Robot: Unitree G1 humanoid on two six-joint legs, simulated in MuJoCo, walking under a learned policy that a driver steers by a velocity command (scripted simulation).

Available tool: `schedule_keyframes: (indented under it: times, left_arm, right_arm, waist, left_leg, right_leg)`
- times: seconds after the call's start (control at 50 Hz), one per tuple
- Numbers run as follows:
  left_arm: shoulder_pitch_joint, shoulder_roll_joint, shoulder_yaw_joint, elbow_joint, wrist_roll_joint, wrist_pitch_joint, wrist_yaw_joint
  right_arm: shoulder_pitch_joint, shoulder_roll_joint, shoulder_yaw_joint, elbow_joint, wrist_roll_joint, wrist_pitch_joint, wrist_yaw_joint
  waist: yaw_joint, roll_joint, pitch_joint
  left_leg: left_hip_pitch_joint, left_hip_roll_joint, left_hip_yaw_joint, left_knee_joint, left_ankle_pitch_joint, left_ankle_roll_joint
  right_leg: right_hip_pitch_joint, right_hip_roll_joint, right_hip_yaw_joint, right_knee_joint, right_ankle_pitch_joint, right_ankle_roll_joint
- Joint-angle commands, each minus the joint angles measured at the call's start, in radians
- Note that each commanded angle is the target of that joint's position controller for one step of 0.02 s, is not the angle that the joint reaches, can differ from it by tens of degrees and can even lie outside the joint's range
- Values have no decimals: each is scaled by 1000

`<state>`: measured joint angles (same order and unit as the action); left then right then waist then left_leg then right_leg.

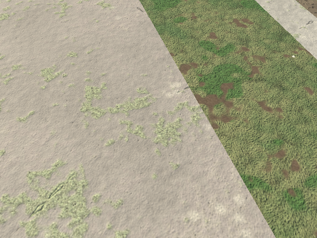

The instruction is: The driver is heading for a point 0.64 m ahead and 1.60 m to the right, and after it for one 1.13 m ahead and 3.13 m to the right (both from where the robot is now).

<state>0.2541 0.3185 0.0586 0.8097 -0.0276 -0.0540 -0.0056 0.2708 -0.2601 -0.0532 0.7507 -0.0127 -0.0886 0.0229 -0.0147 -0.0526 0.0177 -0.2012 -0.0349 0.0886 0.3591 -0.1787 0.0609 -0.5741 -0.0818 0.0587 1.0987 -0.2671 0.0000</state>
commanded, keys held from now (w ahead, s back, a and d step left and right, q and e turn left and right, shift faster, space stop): w+e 1.00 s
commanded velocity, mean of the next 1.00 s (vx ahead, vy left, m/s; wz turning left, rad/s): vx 0.50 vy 0.00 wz -0.53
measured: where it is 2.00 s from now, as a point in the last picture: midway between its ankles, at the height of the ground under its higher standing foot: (254, 155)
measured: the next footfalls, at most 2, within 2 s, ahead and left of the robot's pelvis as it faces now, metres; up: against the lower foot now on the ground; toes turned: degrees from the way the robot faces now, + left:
right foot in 0.34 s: +0.33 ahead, -0.16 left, +0.00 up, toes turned -14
left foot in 0.80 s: +0.67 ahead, -0.05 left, +0.00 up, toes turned -32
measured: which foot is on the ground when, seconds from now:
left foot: down 0.00-0.36, up 0.38-0.78, down 0.80-1.00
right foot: up 0.00-0.32, down 0.34-0.82, up 0.84-1.00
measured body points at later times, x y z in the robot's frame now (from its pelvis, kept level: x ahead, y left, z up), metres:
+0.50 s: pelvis +0.27 -0.07 -0.01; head +0.31 -0.08 +0.44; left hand +0.47 +0.16 -0.11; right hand +0.31 -0.37 -0.12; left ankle +0.25 +0.10 -0.65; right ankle +0.30 -0.15 -0.74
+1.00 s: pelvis +0.55 -0.10 +0.00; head +0.58 -0.11 +0.44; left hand +0.81 +0.07 -0.11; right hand +0.49 -0.39 -0.10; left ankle +0.63 -0.03 -0.74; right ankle +0.46 -0.21 -0.66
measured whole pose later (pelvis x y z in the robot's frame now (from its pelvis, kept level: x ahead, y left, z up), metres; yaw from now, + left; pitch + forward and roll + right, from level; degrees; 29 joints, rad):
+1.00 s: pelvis +0.55 -0.10 +0.00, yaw -35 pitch +1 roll +1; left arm 0.28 0.32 0.08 0.68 -0.03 -0.01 0.00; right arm 0.24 -0.26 -0.06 0.75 -0.01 -0.10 0.01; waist -0.02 -0.05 0.02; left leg -0.24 -0.02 0.06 0.41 -0.19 0.03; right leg -0.54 -0.03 0.06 1.17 -0.33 -0.01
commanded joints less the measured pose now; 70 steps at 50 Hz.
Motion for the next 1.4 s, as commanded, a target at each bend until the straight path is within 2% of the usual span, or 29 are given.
schedule_keyframes:
  times: [0.02, 0.14, 0.24, 0.3, 0.34, 0.36, 0.38, 0.4, 0.42, 0.44, 0.46, 0.52, 0.64, 0.74, 0.8, 0.82, 0.84, 0.86, 0.88, 0.9, 0.94, 1.06, 1.24, 1.28, 1.32, 1.34, 1.36, 1.38, 1.4]
  left_arm:
    - [20, 39, 16, -54, 2, 11, 5]
    - [-150, 3, 1, -110, 9, 1, -25]
    - [-275, -2, -5, -192, 6, 0, -58]
    - [-204, 41, 18, -207, 6, 7, -68]
    - [64, 135, 72, -149, 3, 12, -50]
    - [179, 227, 97, -126, 3, 25, -24]
    - [126, 272, 96, -158, 0, 14, -26]
    - [147, 184, 73, -161, 6, 7, -29]
    - [113, 145, 62, -157, 10, -1, -27]
    - [50, 124, 55, -162, 9, -7, -28]
    - [-7, 88, 44, -175, 12, -9, -24]
    - [-43, 93, 44, -193, 21, -12, -11]
    - [33, 139, 59, -162, 7, 1, 17]
    - [86, 130, 59, -138, 0, 13, 22]
    - [64, 78, 44, -152, 9, 15, 20]
    - [87, 13, 19, -168, 27, 13, 17]
    - [230, -30, 5, -199, -10, 2, 16]
    - [200, 85, 24, -170, -20, 4, 21]
    - [86, 137, 40, -185, -10, 11, 22]
    - [37, 127, 41, -193, 2, 17, 24]
    - [22, 95, 44, -206, 5, 22, 14]
    - [-39, 30, 29, -236, 5, 38, 3]
    - [-257, 8, 13, -301, 0, 21, -50]
    - [-234, 36, 27, -309, 6, 25, -55]
    - [-56, 99, 64, -272, 8, 34, -49]
    - [122, 158, 98, -223, 5, 41, -33]
    - [190, 253, 116, -203, -4, 48, -12]
    - [164, 282, 107, -246, 0, 26, -20]
    - [157, 190, 82, -238, 6, 11, -29]
  right_arm:
    - [-34, -125, -36, -38, -7, -33, -9]
    - [10, -159, -44, 9, 2, -22, -29]
    - [86, -186, -54, 56, 21, 18, -36]
    - [62, -227, -65, 48, 26, 42, -52]
    - [33, -234, -62, 36, 30, 52, -63]
    - [69, -160, -36, 12, -3, 36, -61]
    - [122, -69, -2, -38, -3, 0, -40]
    - [2, -167, -24, -51, 33, -38, -21]
    - [-70, -175, -24, -80, 58, -55, -14]
    - [-75, -157, -21, -75, 42, -59, -21]
    - [-71, -168, -30, -65, 16, -53, -27]
    - [-32, -144, -31, -64, -1, -19, -26]
    - [-244, -83, -3, -119, 3, -15, -19]
    - [-281, -146, -25, -140, 23, -34, 0]
    - [-95, -192, -55, -101, 13, -48, -8]
    - [48, -247, -69, -90, -2, -49, -17]
    - [118, -325, -87, -51, -9, -34, -10]
    - [88, -225, -67, -70, 11, -30, -6]
    - [44, -170, -51, -79, 14, -25, -11]
    - [-9, -150, -41, -83, 3, -18, -12]
    - [-50, -115, -28, -68, -5, -17, -17]
    - [-25, -155, -47, -18, 4, -28, -22]
    - [40, -221, -62, 44, 29, 12, -29]
    - [32, -249, -70, 46, 40, 23, -33]
    - [15, -272, -77, 41, 50, 37, -41]
    - [15, -246, -66, 35, 46, 37, -45]
    - [62, -124, -28, -1, -6, 27, -40]
    - [70, -102, -5, -50, 3, -9, -28]
    - [-54, -196, -29, -70, 42, -34, -15]
  waist:
    - [22, 116, 0]
    - [-38, 89, 51]
    - [-72, 86, 84]
    - [-4, 148, -4]
    - [150, 128, -147]
    - [158, -49, -244]
    - [66, -208, -372]
    - [144, -59, -364]
    - [132, -24, -224]
    - [75, 69, -127]
    - [41, 65, -86]
    - [-11, 28, -54]
    - [67, -16, -17]
    - [66, -53, -25]
    - [-38, -60, -104]
    - [-86, 70, -245]
    - [-16, 424, -345]
    - [-47, 290, -267]
    - [-72, 199, -146]
    - [-54, 131, -83]
    - [-15, 166, -20]
    - [-14, 129, 8]
    - [-76, 111, 75]
    - [-38, 137, 42]
    - [76, 150, -69]
    - [166, 114, -157]
    - [126, -120, -229]
    - [84, -200, -403]
    - [141, -64, -327]
  left_leg:
    - [65, 283, -173, -228, 210, 146]
    - [122, 262, 4, -251, 267, 101]
    - [310, 315, 59, -165, 425, 85]
    - [350, 315, 103, 35, 909, 52]
    - [200, 265, 136, 409, 912, 2]
    - [-92, 195, 130, 731, 331, -39]
    - [-480, -29, -46, 1054, -408, -92]
    - [-589, 32, -203, 1080, -367, -68]
    - [-621, 72, -188, 1022, -284, -47]
    - [-577, 115, -182, 918, -218, -47]
    - [-513, 143, -178, 834, -182, -58]
    - [-409, 152, -158, 727, -132, -104]
    - [-305, 70, -122, 285, 231, -144]
    - [-247, 49, -177, 151, 184, -105]
    - [26, 77, -173, 98, 109, -32]
    - [274, 253, -346, 103, 37, 27]
    - [544, 464, -842, -15, -221, 196]
    - [491, 454, -899, -75, -476, 173]
    - [374, 409, -728, -84, -430, 128]
    - [257, 366, -593, -91, -279, 104]
    - [120, 300, -417, -130, -94, 92]
    - [121, 307, -196, -207, 137, 131]
    - [249, 313, 37, -174, 322, 77]
    - [291, 318, 77, -74, 620, 58]
    - [271, 296, 121, 195, 890, 30]
    - [116, 260, 137, 436, 784, -6]
    - [-257, 156, 132, 784, 12, -57]
    - [-516, -9, -96, 1029, -445, -82]
    - [-624, 54, -190, 1050, -356, -68]
  right_leg:
    - [-119, -42, 74, -47, 127, 16]
    - [-106, -19, -7, -355, 373, 2]
    - [-165, 6, -81, -471, 252, -45]
    - [8, 97, -170, -472, 98, -101]
    - [407, 156, -153, -567, 147, -171]
    - [723, -42, 147, -557, 215, -242]
    - [999, -261, 737, -714, 44, -458]
    - [986, -247, 703, -788, -4, -410]
    - [862, -208, 548, -795, 44, -366]
    - [697, -160, 436, -804, 149, -329]
    - [583, -124, 356, -818, 245, -310]
    - [402, -82, 277, -870, 381, -317]
    - [279, 14, 167, -852, 268, -233]
    - [394, -51, 316, -741, 137, -197]
    - [365, 10, 311, -538, 175, -136]
    - [250, 82, 218, -249, 11, -96]
    - [-102, 195, 104, 70, -355, -36]
    - [-217, 111, 135, 192, -296, -23]
    - [-237, 80, 109, 214, -205, -20]
    - [-198, 46, 82, 193, -136, -15]
    - [-127, -6, 80, 117, -60, -13]
    - [-179, -34, 50, -55, 80, 14]
    - [-102, 3, -85, -437, 230, -36]
    - [-16, 53, -133, -465, 131, -76]
    - [234, 135, -179, -511, 92, -132]
    - [518, 148, -138, -561, 148, -174]
    - [838, -85, 243, -567, 149, -272]
    - [1003, -262, 790, -747, -75, -449]
    - [959, -236, 697, -804, -98, -385]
